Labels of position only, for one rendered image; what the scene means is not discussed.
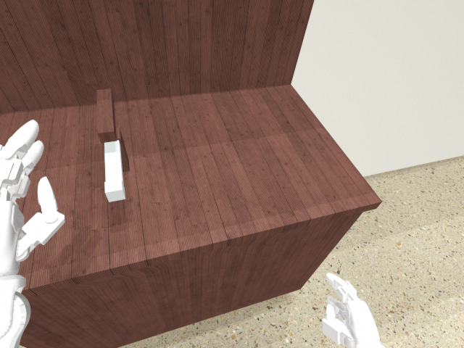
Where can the robot left hand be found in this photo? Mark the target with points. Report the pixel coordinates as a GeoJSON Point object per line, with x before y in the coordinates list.
{"type": "Point", "coordinates": [17, 159]}

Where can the robot left forearm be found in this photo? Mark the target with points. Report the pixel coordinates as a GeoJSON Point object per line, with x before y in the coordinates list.
{"type": "Point", "coordinates": [14, 310]}

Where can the tap lever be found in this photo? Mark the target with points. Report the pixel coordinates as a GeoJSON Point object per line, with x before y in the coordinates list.
{"type": "Point", "coordinates": [114, 186]}

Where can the counter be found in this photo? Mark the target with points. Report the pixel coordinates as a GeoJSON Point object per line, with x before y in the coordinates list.
{"type": "Point", "coordinates": [235, 193]}

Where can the robot right hand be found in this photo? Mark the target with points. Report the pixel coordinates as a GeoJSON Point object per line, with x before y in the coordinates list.
{"type": "Point", "coordinates": [355, 322]}

